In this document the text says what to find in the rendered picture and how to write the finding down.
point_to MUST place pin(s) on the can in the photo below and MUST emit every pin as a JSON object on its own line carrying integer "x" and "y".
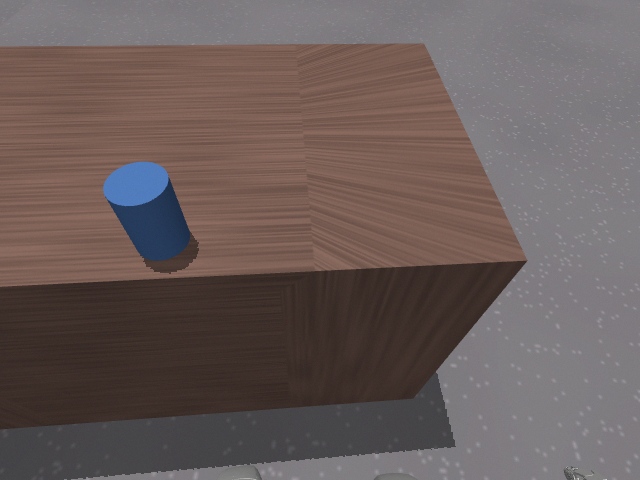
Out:
{"x": 143, "y": 199}

